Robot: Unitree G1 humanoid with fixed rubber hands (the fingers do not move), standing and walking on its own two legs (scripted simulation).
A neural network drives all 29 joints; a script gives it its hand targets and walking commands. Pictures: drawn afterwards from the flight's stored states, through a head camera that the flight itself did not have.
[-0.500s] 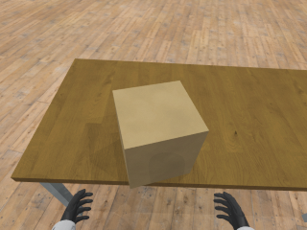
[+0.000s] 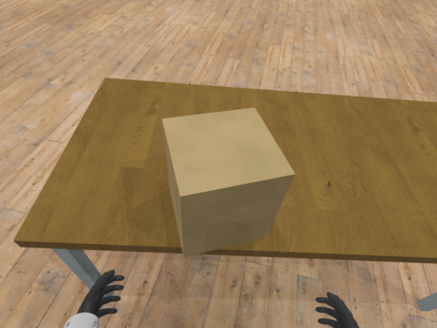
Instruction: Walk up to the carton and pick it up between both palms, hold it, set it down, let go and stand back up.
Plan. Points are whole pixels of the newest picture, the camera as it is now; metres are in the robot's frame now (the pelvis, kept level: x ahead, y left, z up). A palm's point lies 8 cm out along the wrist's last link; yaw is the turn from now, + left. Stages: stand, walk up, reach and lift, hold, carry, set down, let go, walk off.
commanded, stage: stand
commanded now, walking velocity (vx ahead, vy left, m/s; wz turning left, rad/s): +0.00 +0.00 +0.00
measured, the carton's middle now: (219, 183) +0.41 +0.01 -0.01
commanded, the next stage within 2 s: none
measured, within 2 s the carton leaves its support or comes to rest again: neither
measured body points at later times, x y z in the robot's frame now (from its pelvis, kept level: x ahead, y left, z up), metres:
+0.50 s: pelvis -0.02 +0.03 +0.00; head -0.05 +0.06 +0.45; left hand +0.04 +0.31 -0.14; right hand +0.08 -0.24 -0.10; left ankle +0.02 +0.12 -0.74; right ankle +0.00 -0.11 -0.74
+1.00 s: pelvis -0.04 +0.04 +0.00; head -0.05 +0.05 +0.45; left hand -0.02 +0.33 -0.14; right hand +0.07 -0.24 -0.11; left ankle +0.02 +0.12 -0.74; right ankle +0.00 -0.11 -0.74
